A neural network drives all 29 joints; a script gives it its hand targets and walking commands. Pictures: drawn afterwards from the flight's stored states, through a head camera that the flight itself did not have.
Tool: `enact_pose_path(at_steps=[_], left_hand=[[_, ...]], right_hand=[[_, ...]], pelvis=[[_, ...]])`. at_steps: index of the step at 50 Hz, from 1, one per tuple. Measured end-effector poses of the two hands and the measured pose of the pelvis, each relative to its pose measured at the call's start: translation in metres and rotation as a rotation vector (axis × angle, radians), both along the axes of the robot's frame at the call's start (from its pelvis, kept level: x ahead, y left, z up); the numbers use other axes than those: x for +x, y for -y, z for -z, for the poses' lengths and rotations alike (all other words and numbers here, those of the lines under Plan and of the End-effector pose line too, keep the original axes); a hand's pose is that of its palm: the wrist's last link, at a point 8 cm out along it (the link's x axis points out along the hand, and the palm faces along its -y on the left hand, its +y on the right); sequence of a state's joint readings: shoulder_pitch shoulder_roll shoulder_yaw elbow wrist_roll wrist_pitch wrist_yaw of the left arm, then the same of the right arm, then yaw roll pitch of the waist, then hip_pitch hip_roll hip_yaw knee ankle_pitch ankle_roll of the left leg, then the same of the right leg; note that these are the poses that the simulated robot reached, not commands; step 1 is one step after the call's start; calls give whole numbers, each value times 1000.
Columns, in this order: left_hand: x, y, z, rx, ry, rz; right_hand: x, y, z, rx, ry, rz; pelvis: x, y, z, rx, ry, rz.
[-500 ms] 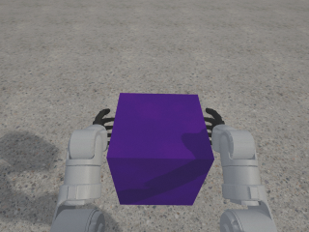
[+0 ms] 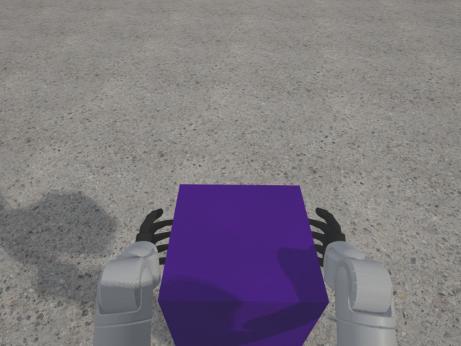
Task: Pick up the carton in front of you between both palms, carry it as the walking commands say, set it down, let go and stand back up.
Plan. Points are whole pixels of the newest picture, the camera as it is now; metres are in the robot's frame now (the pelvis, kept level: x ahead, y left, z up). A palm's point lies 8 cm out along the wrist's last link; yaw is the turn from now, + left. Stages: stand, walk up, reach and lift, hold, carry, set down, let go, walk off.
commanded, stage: carry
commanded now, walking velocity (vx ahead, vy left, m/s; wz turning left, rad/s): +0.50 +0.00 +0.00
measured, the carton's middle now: (238, 273) +0.26 +0.00 -0.01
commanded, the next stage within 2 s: none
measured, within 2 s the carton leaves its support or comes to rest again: neither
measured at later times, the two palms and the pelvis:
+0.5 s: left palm (160, 128) +0.58 +0.18 +0.07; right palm (286, 130) +0.56 -0.12 +0.08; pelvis +0.31 +0.05 +0.00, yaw -4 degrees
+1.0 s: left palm (192, 73) +0.89 +0.14 +0.06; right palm (285, 73) +0.89 -0.16 +0.06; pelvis +0.63 -0.02 +0.01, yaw +0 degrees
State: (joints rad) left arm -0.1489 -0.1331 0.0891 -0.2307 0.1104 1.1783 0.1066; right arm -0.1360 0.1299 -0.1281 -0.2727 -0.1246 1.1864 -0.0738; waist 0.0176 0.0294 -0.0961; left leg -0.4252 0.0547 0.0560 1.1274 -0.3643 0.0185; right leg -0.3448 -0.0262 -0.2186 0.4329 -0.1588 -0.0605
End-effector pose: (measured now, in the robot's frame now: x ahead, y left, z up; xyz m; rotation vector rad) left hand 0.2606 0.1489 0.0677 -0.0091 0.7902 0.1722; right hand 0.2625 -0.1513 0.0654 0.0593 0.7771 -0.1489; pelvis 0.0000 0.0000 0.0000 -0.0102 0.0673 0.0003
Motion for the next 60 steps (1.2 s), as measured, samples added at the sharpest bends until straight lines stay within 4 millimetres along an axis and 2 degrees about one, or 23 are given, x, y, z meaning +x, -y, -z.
enact_pose_path(at_steps=[6,12,15,18,22,27,33,36,39,43,45,48,54,60], left_hand=[[63,1,-22,-1,55,-1],[146,-9,-38,-13,131,16],[194,-20,-32,-29,145,22],[243,-32,-16,-50,137,30],[291,-37,-4,-57,31,55],[346,-33,-11,-60,19,80],[420,-29,-32,-53,97,67],[459,-24,-35,-46,119,50],[502,-13,-28,-33,118,36],[561,3,-8,-1,90,23],[582,8,2,4,32,11],[607,10,7,5,-30,-9],[672,11,-7,12,-6,-17],[758,6,-23,0,80,16]], right_hand=[[64,1,-23,-8,55,-8],[142,-9,-41,-16,131,12],[187,-20,-39,-27,145,22],[233,-32,-30,-50,136,29],[272,-37,-17,-54,30,55],[319,-35,-25,-52,19,86],[398,-30,-45,-46,96,71],[443,-24,-46,-40,118,54],[490,-13,-35,-29,117,38],[555,3,-7,3,89,22],[579,8,4,8,30,12],[611,10,9,4,-30,-13],[678,11,-3,0,-6,-31],[754,7,-22,-8,80,5]], pelvis=[[68,2,-12,18,0,8],[149,-12,-6,10,10,14],[196,-24,5,1,17,25],[239,-37,18,20,24,46],[278,-48,7,3,10,68],[330,-53,-10,-17,-4,63],[405,-44,-14,-19,-11,51],[449,-35,-10,-12,-7,47],[497,-22,1,0,2,39],[558,-2,19,-14,17,13],[579,5,14,-6,12,1],[609,13,2,14,4,-9],[678,15,-14,37,-8,5],[761,3,-10,29,-1,15]])
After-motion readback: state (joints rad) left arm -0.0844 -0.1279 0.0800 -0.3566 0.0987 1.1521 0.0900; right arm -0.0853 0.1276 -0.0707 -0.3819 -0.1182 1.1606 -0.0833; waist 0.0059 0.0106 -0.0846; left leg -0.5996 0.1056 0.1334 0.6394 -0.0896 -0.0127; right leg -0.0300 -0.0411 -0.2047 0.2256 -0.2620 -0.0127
